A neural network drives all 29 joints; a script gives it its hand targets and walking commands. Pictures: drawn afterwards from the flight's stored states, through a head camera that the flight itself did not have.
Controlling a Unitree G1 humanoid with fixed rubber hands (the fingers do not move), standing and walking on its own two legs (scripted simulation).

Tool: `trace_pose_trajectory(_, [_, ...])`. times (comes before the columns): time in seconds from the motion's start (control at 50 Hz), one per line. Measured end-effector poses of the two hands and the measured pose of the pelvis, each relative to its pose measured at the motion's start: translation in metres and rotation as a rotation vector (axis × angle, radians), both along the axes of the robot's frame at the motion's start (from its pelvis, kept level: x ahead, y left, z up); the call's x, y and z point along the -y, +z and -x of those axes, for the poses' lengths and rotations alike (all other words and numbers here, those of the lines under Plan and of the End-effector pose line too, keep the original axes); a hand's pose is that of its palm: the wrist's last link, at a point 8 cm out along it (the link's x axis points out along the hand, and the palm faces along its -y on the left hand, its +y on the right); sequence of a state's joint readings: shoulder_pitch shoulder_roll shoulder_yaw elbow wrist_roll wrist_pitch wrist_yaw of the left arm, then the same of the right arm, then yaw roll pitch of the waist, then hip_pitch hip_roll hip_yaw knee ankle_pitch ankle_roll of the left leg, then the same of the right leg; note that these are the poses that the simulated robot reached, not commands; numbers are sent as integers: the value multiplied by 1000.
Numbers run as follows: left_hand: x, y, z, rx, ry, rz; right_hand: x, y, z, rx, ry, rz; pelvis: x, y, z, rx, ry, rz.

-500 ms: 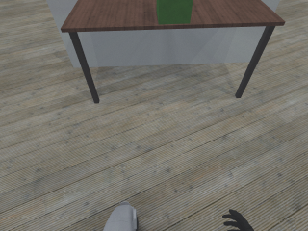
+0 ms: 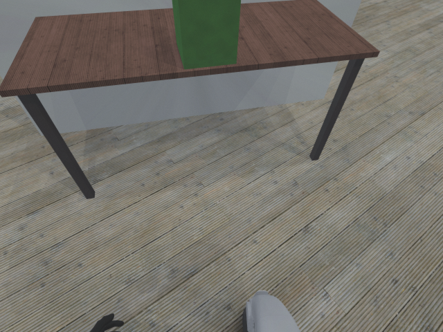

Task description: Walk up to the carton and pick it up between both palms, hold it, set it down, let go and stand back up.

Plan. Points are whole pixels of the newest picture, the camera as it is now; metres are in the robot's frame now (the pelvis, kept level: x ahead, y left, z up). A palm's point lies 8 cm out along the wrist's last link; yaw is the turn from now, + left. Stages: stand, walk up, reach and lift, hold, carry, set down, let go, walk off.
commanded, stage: walk up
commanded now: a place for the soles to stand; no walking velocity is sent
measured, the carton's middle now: (204, 19) +1.08 -0.02 +0.07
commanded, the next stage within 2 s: none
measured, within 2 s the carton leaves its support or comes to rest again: neither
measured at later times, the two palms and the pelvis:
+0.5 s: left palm (95, 293) +0.22 +0.25 -0.12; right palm (313, 223) +0.34 -0.25 -0.12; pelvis +0.26 -0.01 +0.00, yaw +0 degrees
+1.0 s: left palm (119, 161) +0.58 +0.25 -0.12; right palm (295, 192) +0.44 -0.23 -0.12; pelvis +0.49 +0.02 +0.00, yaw +0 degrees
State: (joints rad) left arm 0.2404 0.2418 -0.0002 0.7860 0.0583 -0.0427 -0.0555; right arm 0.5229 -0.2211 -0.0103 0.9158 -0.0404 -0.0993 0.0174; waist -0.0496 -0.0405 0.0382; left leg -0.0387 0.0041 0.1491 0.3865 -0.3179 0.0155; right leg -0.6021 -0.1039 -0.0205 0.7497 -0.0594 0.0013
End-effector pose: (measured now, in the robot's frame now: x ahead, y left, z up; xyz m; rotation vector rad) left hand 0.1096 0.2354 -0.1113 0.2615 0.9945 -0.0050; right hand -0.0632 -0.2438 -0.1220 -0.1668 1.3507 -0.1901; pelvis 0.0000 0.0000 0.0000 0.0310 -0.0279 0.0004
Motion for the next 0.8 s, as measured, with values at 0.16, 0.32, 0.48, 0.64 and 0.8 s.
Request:
trace_pose_trajectory(0.16, [41, -20, -108, 39, 8, -22, 28, -38, -93, -62, 27, -33, 31, -29, -98, 3, -23, 22])
trace_pose_trajectory(0.32, [15, 1, -91, -113, 184, -74, 46, -6, -267, 166, 147, -1, 31, -1, -170, 13, -21, 29])
trace_pose_trajectory(0.48, [-6, -4, -108, -241, 226, -60, 12, 5, -394, 268, 212, -25, 11, 2, -248, 5, -4, 53])
trace_pose_trajectory(0.64, [-44, -45, -186, -311, 188, -27, -32, -8, -488, 309, 204, 25, -29, -25, -334, 21, 16, 38])
trace_pose_trajectory(0.8, [-57, -17, -331, -147, 83, -21, -24, 17, -473, 160, 61, 74, -38, 1, -398, 19, 19, 39])
